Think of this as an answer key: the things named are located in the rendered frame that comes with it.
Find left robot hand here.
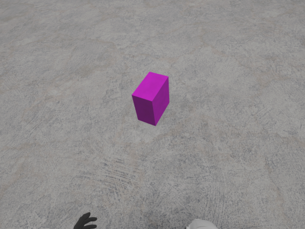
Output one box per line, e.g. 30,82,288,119
73,212,97,229

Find carton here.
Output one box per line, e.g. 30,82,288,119
132,72,169,126

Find robot right thigh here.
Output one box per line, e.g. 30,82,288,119
186,219,218,229

